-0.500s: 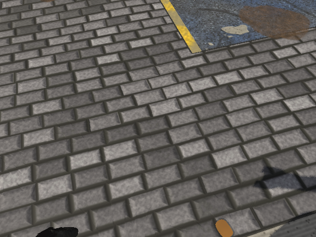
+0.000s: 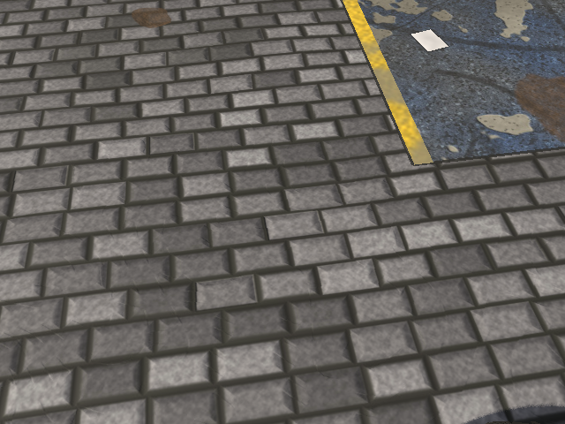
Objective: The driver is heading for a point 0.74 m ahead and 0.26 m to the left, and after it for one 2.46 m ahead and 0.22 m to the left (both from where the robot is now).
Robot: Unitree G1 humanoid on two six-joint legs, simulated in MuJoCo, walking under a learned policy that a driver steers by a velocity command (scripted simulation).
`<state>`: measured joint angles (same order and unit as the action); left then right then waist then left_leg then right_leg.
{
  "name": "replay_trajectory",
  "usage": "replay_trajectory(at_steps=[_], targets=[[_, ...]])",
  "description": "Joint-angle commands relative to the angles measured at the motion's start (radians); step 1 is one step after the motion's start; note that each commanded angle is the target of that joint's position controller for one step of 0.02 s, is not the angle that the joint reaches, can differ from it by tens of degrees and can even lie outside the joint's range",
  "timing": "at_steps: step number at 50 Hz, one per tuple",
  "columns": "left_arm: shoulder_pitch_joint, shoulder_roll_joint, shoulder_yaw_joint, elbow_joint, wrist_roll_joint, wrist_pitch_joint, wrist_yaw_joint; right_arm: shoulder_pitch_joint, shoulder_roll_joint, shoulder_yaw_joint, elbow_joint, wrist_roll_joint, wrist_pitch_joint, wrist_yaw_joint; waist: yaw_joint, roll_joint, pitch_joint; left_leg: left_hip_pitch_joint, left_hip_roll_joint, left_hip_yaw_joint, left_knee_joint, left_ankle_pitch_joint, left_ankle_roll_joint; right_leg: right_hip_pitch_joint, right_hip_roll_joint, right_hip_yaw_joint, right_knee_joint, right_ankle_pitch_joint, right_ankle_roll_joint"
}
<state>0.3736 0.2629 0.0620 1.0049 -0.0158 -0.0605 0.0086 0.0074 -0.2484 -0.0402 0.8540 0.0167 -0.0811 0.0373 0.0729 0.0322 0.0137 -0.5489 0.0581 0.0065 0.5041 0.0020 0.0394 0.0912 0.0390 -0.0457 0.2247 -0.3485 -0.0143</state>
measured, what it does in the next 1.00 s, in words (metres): walks ahead, turning left: left foot, then right foot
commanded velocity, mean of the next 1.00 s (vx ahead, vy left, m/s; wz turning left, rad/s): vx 0.50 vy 0.00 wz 0.25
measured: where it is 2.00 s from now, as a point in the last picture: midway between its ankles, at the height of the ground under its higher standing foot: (253, 277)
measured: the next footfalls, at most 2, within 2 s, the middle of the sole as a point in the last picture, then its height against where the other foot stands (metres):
left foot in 0.04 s outside the picture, level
right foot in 0.56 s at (367, 417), level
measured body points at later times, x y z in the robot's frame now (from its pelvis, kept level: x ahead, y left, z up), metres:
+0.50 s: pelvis +0.28 +0.01 +0.01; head +0.31 +0.01 +0.46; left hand +0.49 +0.25 -0.09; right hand +0.25 -0.26 -0.13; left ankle +0.16 +0.12 -0.73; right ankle +0.46 -0.13 -0.71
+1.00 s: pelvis +0.55 +0.01 +0.00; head +0.57 +0.03 +0.45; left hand +0.48 +0.28 -0.14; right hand +0.80 -0.17 -0.10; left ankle +0.68 +0.19 -0.70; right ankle +0.46 -0.13 -0.73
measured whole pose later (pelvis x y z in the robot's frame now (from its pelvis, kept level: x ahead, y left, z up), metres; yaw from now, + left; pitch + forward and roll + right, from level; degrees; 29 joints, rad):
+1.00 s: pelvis +0.55 +0.01 +0.00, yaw +18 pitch +1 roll -3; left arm 0.29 0.27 0.08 0.98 0.00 -0.08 0.02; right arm 0.09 -0.26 -0.08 0.81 0.02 -0.02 0.04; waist 0.07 0.03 0.03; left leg -0.64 0.11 0.02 0.68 -0.03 0.05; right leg 0.08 -0.01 -0.27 0.23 -0.32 0.02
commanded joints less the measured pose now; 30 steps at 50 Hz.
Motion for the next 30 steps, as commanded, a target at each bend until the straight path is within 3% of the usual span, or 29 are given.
replay_trajectory(at_steps=[1,2,3,4,5,6,7,8,10,13,18,21,23,26,27,28,29,30], targets=[[-0.033,0.168,0.034,-0.037,-0.001,0.011,0.008,0.147,-0.165,-0.058,-0.008,-0.002,-0.017,0.0,-0.149,-0.107,-0.075,0.25,-0.053,0.045,-0.032,-0.059,0.057,-0.028,-0.252,0.07,0.244,0.818,-0.116],[-0.025,0.136,0.018,-0.055,0.011,0.012,0.009,0.33,-0.225,-0.081,0.04,-0.012,-0.016,-0.009,-0.212,-0.05,-0.213,0.55,0.043,-0.06,0.01,-0.041,0.108,-0.192,-0.197,0.031,0.503,0.679,-0.086],[0.091,0.016,-0.018,-0.069,0.021,-0.009,-0.003,0.437,-0.325,-0.105,0.064,-0.019,-0.008,-0.014,-0.172,0.192,-0.35,0.935,0.292,-0.519,-0.05,-0.181,0.278,-0.613,-0.016,-0.002,0.902,0.201,-0.006],[0.063,0.054,-0.014,-0.054,0.007,-0.035,-0.009,0.44,-0.241,-0.079,0.067,-0.007,-0.006,-0.011,-0.191,0.204,-0.397,0.971,0.334,-0.741,-0.192,-0.304,0.305,-0.76,0.015,0.14,1.053,-0.232,-0.01],[-0.034,0.138,0.009,-0.081,-0.025,-0.054,-0.015,0.353,-0.192,-0.062,0.053,-0.002,-0.01,-0.013,-0.183,0.147,-0.241,0.849,0.298,-0.601,-0.209,-0.344,0.248,-0.852,-0.05,0.158,1.109,-0.187,-0.032],[-0.099,0.143,0.01,-0.096,-0.032,-0.061,-0.012,0.27,-0.161,-0.052,0.031,-0.008,-0.012,-0.015,-0.157,0.081,-0.147,0.7,0.258,-0.468,-0.231,-0.294,0.213,-0.844,-0.108,0.128,1.072,-0.09,-0.042],[-0.131,0.136,0.015,-0.098,-0.02,-0.058,-0.005,0.209,-0.129,-0.043,0.023,-0.017,-0.014,-0.012,-0.129,0.036,-0.072,0.557,0.222,-0.372,-0.267,-0.216,0.196,-0.807,-0.145,0.11,1.002,-0.017,-0.038],[-0.12,0.126,0.021,-0.093,-0.01,-0.046,0.0,0.178,-0.101,-0.033,0.02,-0.027,-0.019,-0.01,-0.094,0.05,-0.045,0.462,0.187,-0.303,-0.298,-0.156,0.177,-0.739,-0.176,0.117,0.944,0.034,-0.036],[-0.087,0.076,0.016,-0.083,-0.002,-0.022,0.001,0.179,-0.103,-0.032,0.03,-0.027,-0.023,-0.008,-0.063,0.063,-0.033,0.377,0.167,-0.239,-0.347,-0.095,0.184,-0.672,-0.189,0.108,0.884,0.071,-0.024],[-0.166,0.071,0.016,-0.114,0.009,-0.01,0.005,0.225,-0.149,-0.044,0.052,-0.022,-0.027,-0.024,-0.068,0.03,0.004,0.371,0.168,-0.178,-0.39,-0.017,0.202,-0.744,-0.197,0.099,0.742,0.19,0.007],[-0.336,0.045,0.005,-0.159,0.007,-0.021,-0.011,0.296,-0.16,-0.043,0.082,-0.01,-0.018,-0.043,-0.116,0.027,0.037,0.393,0.118,-0.067,-0.407,0.003,0.158,-0.711,-0.153,0.055,0.433,0.445,0.02],[-0.434,0.048,0.0,-0.192,0.002,-0.027,-0.023,0.37,-0.162,-0.045,0.115,0.001,-0.006,-0.045,-0.146,0.018,0.066,0.457,0.142,-0.096,-0.376,-0.011,0.16,-0.706,-0.127,0.059,0.337,0.449,0.022],[-0.462,0.064,0.001,-0.21,-0.001,-0.037,-0.033,0.386,-0.17,-0.051,0.124,0.006,0.006,-0.05,-0.14,0.023,0.074,0.52,0.172,-0.126,-0.328,0.004,0.153,-0.71,-0.12,0.08,0.285,0.406,0.011],[-0.379,0.115,0.018,-0.197,-0.002,-0.052,-0.038,0.358,-0.191,-0.063,0.117,0.008,0.021,-0.056,-0.074,0.052,0.025,0.552,0.191,-0.167,-0.219,0.125,0.126,-0.555,-0.09,0.07,0.243,0.31,-0.014],[-0.261,0.148,0.038,-0.162,0.001,-0.055,-0.033,0.343,-0.177,-0.058,0.109,0.006,0.024,-0.055,-0.014,0.045,-0.044,0.527,0.146,-0.141,-0.093,0.236,0.102,-0.387,-0.069,0.048,0.222,0.295,-0.037],[-0.082,0.205,0.06,-0.121,0.016,-0.058,-0.024,0.339,-0.133,-0.042,0.089,-0.005,0.025,-0.053,0.055,0.007,-0.188,0.394,0.082,-0.101,0.149,0.157,0.07,-0.099,-0.153,0.118,0.277,0.306,-0.084],[0.039,0.301,0.085,-0.098,0.026,-0.049,-0.018,0.451,-0.019,-0.012,0.07,-0.007,0.011,-0.049,0.034,-0.218,-0.349,0.0,-0.077,-0.001,0.538,-0.202,-0.012,0.308,-0.409,0.494,0.245,0.171,-0.216],[0.052,0.236,0.065,-0.097,0.018,-0.044,-0.021,0.451,-0.047,-0.014,0.073,0.006,-0.005,-0.048,0.043,-0.313,-0.413,-0.13,-0.095,-0.11,0.715,-0.6,-0.013,0.326,-0.47,0.742,0.105,0.033,-0.251]])
Velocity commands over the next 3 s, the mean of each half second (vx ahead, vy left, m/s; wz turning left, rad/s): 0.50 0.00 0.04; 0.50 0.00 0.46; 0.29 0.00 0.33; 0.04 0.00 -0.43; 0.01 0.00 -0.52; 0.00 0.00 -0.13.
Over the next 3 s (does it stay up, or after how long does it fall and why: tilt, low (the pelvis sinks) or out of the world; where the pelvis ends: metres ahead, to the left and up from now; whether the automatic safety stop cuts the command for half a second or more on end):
stays up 0.85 0.15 0.00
